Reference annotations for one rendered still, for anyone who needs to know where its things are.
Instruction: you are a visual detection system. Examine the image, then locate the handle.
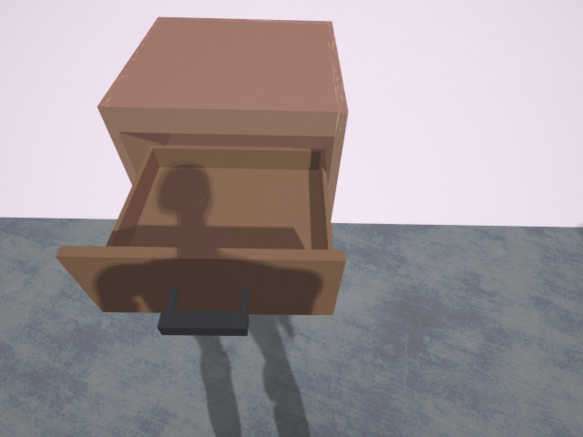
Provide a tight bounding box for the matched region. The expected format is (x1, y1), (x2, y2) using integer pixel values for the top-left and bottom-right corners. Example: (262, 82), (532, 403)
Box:
(157, 288), (249, 336)

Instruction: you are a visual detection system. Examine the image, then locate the cabinet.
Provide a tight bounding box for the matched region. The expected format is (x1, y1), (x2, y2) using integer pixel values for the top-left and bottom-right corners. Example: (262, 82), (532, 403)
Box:
(97, 17), (348, 316)

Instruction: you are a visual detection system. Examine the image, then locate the drawer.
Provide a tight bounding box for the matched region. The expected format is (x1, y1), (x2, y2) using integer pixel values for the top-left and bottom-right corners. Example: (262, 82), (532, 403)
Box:
(56, 146), (346, 315)

